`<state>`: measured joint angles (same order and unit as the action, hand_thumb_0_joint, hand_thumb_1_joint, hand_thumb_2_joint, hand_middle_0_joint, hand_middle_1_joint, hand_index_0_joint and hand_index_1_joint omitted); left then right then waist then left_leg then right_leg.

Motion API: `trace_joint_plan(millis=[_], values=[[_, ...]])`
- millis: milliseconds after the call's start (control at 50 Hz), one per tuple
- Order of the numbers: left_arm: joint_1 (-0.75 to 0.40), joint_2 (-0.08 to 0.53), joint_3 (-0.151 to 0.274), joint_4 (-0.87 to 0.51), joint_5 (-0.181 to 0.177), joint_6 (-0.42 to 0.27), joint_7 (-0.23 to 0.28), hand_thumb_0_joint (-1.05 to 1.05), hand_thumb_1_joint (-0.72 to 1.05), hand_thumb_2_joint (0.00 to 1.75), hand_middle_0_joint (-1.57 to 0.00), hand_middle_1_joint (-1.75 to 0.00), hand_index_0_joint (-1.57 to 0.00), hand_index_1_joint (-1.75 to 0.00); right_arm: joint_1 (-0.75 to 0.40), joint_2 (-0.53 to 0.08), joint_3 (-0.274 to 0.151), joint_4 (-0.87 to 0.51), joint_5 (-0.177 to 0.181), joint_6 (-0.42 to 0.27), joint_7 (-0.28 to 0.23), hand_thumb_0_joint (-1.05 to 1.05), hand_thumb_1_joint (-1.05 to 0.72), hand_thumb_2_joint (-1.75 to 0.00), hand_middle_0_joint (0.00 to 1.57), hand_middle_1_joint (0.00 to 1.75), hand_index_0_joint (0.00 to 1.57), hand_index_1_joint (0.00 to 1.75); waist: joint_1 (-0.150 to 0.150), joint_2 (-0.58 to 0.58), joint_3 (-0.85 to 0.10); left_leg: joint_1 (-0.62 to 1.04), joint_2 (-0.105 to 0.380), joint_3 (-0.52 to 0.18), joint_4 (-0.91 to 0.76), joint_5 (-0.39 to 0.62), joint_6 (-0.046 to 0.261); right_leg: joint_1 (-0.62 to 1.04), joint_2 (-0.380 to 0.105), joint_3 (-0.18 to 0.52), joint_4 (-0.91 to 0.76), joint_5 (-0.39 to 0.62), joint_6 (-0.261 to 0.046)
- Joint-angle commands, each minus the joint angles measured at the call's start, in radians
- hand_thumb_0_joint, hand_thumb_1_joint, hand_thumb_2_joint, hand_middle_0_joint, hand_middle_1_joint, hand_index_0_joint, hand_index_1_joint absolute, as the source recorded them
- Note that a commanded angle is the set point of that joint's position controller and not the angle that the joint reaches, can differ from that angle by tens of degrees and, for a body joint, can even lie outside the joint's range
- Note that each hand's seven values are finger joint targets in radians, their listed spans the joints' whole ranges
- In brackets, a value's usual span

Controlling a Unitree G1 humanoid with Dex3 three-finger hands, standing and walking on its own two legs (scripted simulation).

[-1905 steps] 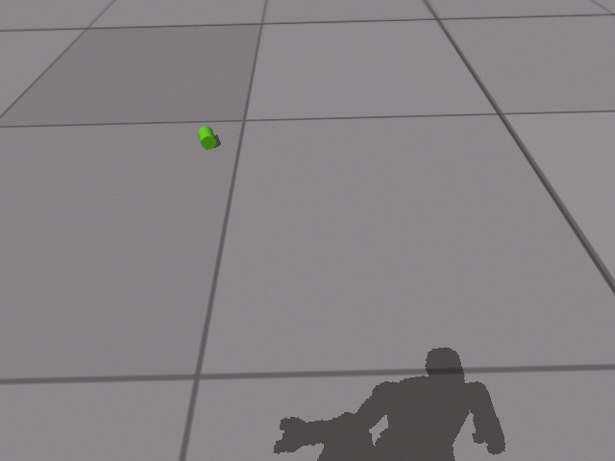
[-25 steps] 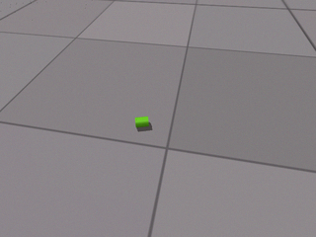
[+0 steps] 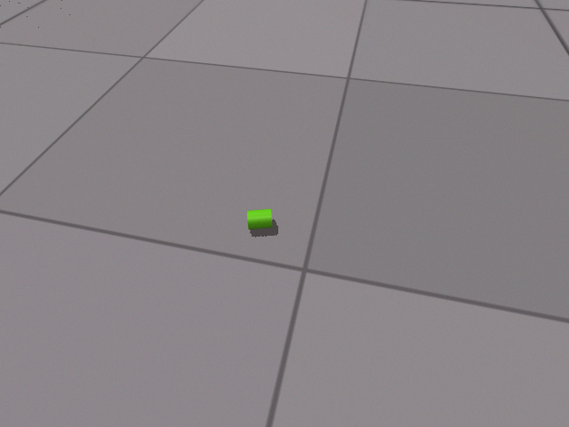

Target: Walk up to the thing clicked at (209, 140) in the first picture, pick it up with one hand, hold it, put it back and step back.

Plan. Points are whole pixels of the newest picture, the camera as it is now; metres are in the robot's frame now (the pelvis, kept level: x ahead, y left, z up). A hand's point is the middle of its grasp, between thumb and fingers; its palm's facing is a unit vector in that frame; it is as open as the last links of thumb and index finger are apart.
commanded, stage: step back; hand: left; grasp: from above
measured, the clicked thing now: (259, 219) +1.04 +0.18 -0.72
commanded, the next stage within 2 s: stand in 0.24 s
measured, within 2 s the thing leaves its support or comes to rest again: neither
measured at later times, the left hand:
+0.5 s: hand out of the picture +0.11 +0.26 -0.13, palm faces -0.02 -0.94 -0.34, open 7.4 cm
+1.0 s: hand out of the picture +0.05 +0.25 -0.13, palm faces -0.04 -0.94 -0.35, open 7.4 cm
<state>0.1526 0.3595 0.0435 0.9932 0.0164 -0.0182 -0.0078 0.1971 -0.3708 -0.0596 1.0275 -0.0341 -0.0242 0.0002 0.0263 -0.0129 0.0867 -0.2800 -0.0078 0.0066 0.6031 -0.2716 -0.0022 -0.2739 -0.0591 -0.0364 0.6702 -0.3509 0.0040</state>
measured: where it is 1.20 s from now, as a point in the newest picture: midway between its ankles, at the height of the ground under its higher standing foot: outside the picture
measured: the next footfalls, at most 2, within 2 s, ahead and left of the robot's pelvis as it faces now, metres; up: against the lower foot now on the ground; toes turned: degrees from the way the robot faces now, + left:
none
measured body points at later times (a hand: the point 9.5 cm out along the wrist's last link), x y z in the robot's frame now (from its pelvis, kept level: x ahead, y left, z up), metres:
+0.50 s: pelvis +0.01 +0.01 +0.02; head +0.01 +0.01 +0.47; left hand +0.11 +0.30 -0.11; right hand +0.13 -0.29 -0.10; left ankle +0.03 +0.13 -0.72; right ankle +0.00 -0.13 -0.72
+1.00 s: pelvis -0.01 +0.00 +0.02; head +0.00 -0.01 +0.47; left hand +0.05 +0.30 -0.11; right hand +0.05 -0.30 -0.12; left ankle +0.03 +0.13 -0.72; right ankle +0.00 -0.13 -0.72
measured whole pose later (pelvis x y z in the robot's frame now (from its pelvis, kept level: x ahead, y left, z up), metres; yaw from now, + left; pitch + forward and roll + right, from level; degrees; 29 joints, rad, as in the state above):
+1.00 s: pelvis -0.01 +0.00 +0.02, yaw -1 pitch -3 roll +0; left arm 0.14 0.35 0.00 1.15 0.02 -0.02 -0.01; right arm 0.12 -0.35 -0.01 1.16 -0.01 0.00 0.02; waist 0.00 0.01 0.06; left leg -0.16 0.03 0.01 0.34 -0.14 -0.02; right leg -0.13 -0.01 -0.03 0.34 -0.17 0.01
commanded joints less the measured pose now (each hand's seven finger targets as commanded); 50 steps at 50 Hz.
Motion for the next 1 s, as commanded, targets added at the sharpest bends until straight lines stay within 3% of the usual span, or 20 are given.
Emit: trace_joint_plan(millis=[0,40,60,120,180,200,220,260,300,420,480,520,600,640,680,740,840,880,920,980], values=[[-0.058,0.199,0.034,-0.047,-0.016,-0.02,0.02,0.0,0.9,0.9,-0.2,-0.3,-0.2,-0.3,-0.087,-0.246,-0.037,-0.06,0.012,-0.028,-0.013,0.0,-0.9,-0.9,0.2,0.3,0.2,0.3,0.005,0.08,-0.142,0.054,0.257,-0.26,-0.17,0.318,0.16,0.067,0.014,0.044,-0.106,0.029,-0.028],[-0.049,0.217,0.035,-0.025,-0.016,-0.03,0.021,0.0,0.9,0.9,-0.2,-0.3,-0.2,-0.3,-0.112,-0.209,-0.02,-0.057,0.017,-0.021,-0.015,0.0,-0.9,-0.9,0.2,0.3,0.2,0.3,0.005,0.089,-0.154,0.047,0.161,-0.139,-0.122,0.373,0.076,0.138,-0.029,0.075,-0.164,0.273,-0.037],[-0.046,0.234,0.039,-0.016,-0.016,-0.032,0.022,0.0,0.9,0.9,-0.2,-0.3,-0.2,-0.3,-0.113,-0.2,-0.018,-0.049,0.021,-0.019,-0.018,0.0,-0.9,-0.9,0.2,0.3,0.2,0.3,-0.002,0.083,-0.163,0.05,0.133,-0.105,-0.107,0.371,0.052,0.16,-0.05,0.096,-0.171,0.369,-0.044],[-0.075,0.24,0.037,-0.005,-0.018,-0.031,0.027,0.0,0.9,0.9,-0.2,-0.3,-0.2,-0.3,-0.111,-0.194,-0.02,-0.021,0.022,-0.012,-0.019,0.0,-0.9,-0.9,0.2,0.3,0.2,0.3,-0.017,0.04,-0.2,0.121,0.122,-0.075,-0.096,0.426,0.045,0.165,-0.076,0.105,-0.168,0.473,-0.053],[-0.094,0.226,0.031,0.014,-0.016,-0.028,0.029,0.0,0.9,0.9,-0.2,-0.3,-0.2,-0.3,-0.147,-0.183,-0.017,-0.01,0.023,-0.008,-0.017,0.0,-0.9,-0.9,0.2,0.3,0.2,0.3,-0.016,0.017,-0.181,0.134,0.133,-0.074,-0.12,0.404,0.054,0.157,-0.067,0.095,-0.196,0.448,-0.043],[-0.103,0.225,0.029,0.02,-0.014,-0.025,0.028,0.0,0.9,0.9,-0.2,-0.3,-0.2,-0.3,-0.165,-0.184,-0.018,-0.008,0.023,-0.005,-0.016,0.0,-0.9,-0.9,0.2,0.3,0.2,0.3,-0.016,0.015,-0.159,0.122,0.13,-0.076,-0.133,0.356,0.052,0.147,-0.064,0.094,-0.213,0.415,-0.042],[-0.096,0.185,0.005,0.039,-0.019,-0.023,0.023,0.0,0.9,0.9,-0.2,-0.3,-0.2,-0.3,-0.143,-0.189,-0.003,-0.003,0.029,-0.01,-0.013,0.0,-0.9,-0.9,0.2,0.3,0.2,0.3,-0.024,0.016,-0.167,0.155,0.141,-0.11,-0.176,0.415,0.048,0.169,-0.062,0.099,-0.235,0.449,-0.03],[-0.105,0.187,0.005,0.044,-0.017,-0.016,0.022,0.0,0.9,0.9,-0.2,-0.3,-0.2,-0.3,-0.156,-0.2,-0.003,0.008,0.026,-0.016,-0.012,0.0,-0.9,-0.9,0.2,0.3,0.2,0.3,-0.02,0.032,-0.156,0.172,0.155,-0.116,-0.212,0.466,0.042,0.179,-0.049,0.083,-0.247,0.416,-0.02],[-0.099,0.195,0.001,0.057,-0.015,-0.018,0.021,0.0,0.9,0.9,-0.2,-0.3,-0.2,-0.3,-0.184,-0.191,0.001,0.011,0.03,-0.018,-0.011,0.0,-0.9,-0.9,0.2,0.3,0.2,0.3,-0.015,0.034,-0.166,0.227,0.148,-0.103,-0.204,0.493,0.033,0.173,-0.062,0.088,-0.28,0.458,-0.021],[-0.133,0.203,-0.002,0.074,-0.01,-0.02,0.017,0.0,0.9,0.9,-0.2,-0.3,-0.2,-0.3,-0.213,-0.179,0.008,0.024,0.03,-0.012,-0.005,0.0,-0.9,-0.9,0.2,0.3,0.2,0.3,-0.02,0.012,-0.13,0.207,0.142,-0.095,-0.289,0.313,0.022,0.187,-0.068,0.098,-0.365,0.339,-0.012],[-0.139,0.201,-0.002,0.084,-0.007,-0.017,0.013,0.0,0.9,0.9,-0.2,-0.3,-0.2,-0.3,-0.22,-0.185,0.008,0.031,0.028,-0.01,-0.002,0.0,-0.9,-0.9,0.2,0.3,0.2,0.3,-0.022,0.033,-0.082,0.154,0.138,-0.103,-0.344,0.122,0.015,0.165,-0.065,0.104,-0.397,0.202,-0.009],[-0.129,0.202,-0.001,0.088,-0.006,-0.021,0.012,0.0,0.9,0.9,-0.2,-0.3,-0.2,-0.3,-0.225,-0.183,0.008,0.033,0.027,-0.013,0.001,0.0,-0.9,-0.9,0.2,0.3,0.2,0.3,-0.017,0.032,-0.114,0.169,0.141,-0.103,-0.344,0.172,0.018,0.194,-0.071,0.099,-0.396,0.239,-0.013],[-0.13,0.211,-0.003,0.094,-0.005,-0.026,0.01,0.0,0.9,0.9,-0.2,-0.3,-0.2,-0.3,-0.204,-0.178,0.011,0.047,0.025,-0.016,0.004,0.0,-0.9,-0.9,0.2,0.3,0.2,0.3,-0.026,0.011,-0.104,0.187,0.137,-0.101,-0.349,0.133,0.013,0.153,-0.075,0.112,-0.42,0.188,-0.013],[-0.128,0.202,-0.003,0.094,-0.005,-0.02,0.009,0.0,0.9,0.9,-0.2,-0.3,-0.2,-0.3,-0.193,-0.186,0.01,0.057,0.022,-0.012,0.003,0.0,-0.9,-0.9,0.2,0.3,0.2,0.3,-0.025,0.039,-0.065,0.128,0.134,-0.114,-0.378,0.01,0.008,0.127,-0.063,0.107,-0.422,0.107,-0.011],[-0.11,0.208,-0.003,0.098,-0.005,-0.019,0.008,0.0,0.9,0.9,-0.2,-0.3,-0.2,-0.3,-0.192,-0.19,0.009,0.056,0.021,-0.01,0.005,0.0,-0.9,-0.9,0.2,0.3,0.2,0.3,-0.02,0.032,-0.074,0.106,0.136,-0.12,-0.383,-0.016,0.013,0.146,-0.064,0.108,-0.416,0.101,-0.013],[-0.108,0.213,-0.004,0.095,-0.004,-0.024,0.009,0.0,0.9,0.9,-0.2,-0.3,-0.2,-0.3,-0.18,-0.177,0.012,0.056,0.023,-0.012,0.006,0.0,-0.9,-0.9,0.2,0.3,0.2,0.3,-0.027,-0.002,-0.11,0.164,0.132,-0.104,-0.345,0.095,0.013,0.134,-0.075,0.116,-0.424,0.136,-0.019],[-0.091,0.211,-0.005,0.095,-0.007,-0.019,0.009,0.0,0.9,0.9,-0.2,-0.3,-0.2,-0.3,-0.149,-0.188,0.014,0.067,0.022,-0.005,0.005,0.0,-0.9,-0.9,0.2,0.3,0.2,0.3,-0.027,0.009,-0.057,0.098,0.125,-0.115,-0.361,-0.009,0.014,0.111,-0.065,0.118,-0.431,0.056,-0.016],[-0.083,0.215,-0.007,0.093,-0.005,-0.022,0.009,0.0,0.9,0.9,-0.2,-0.3,-0.2,-0.3,-0.149,-0.182,0.015,0.062,0.022,-0.006,0.007,0.0,-0.9,-0.9,0.2,0.3,0.2,0.3,-0.029,-0.009,-0.096,0.159,0.13,-0.107,-0.334,0.075,0.017,0.103,-0.076,0.127,-0.428,0.106,-0.021],[-0.079,0.211,-0.008,0.092,-0.004,-0.02,0.009,0.0,0.9,0.9,-0.2,-0.3,-0.2,-0.3,-0.131,-0.19,0.015,0.067,0.022,-0.004,0.006,0.0,-0.9,-0.9,0.2,0.3,0.2,0.3,-0.034,0.005,-0.073,0.132,0.126,-0.109,-0.34,0.011,0.016,0.083,-0.067,0.126,-0.438,0.048,-0.017],[-0.085,0.211,-0.007,0.086,-0.008,-0.021,0.01,0.0,0.9,0.9,-0.2,-0.3,-0.2,-0.3,-0.135,-0.189,0.019,0.066,0.02,-0.006,0.004,0.0,-0.9,-0.9,0.2,0.3,0.2,0.3,-0.029,0.017,-0.091,0.124,0.134,-0.108,-0.338,0.095,0.016,0.133,-0.073,0.121,-0.411,0.158,-0.02]])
